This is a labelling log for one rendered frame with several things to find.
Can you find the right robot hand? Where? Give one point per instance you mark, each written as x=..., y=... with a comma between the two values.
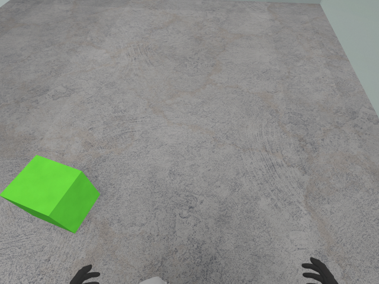
x=325, y=276

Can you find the carton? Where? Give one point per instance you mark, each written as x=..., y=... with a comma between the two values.
x=54, y=192

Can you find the left robot hand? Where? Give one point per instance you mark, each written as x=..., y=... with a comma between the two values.
x=83, y=274

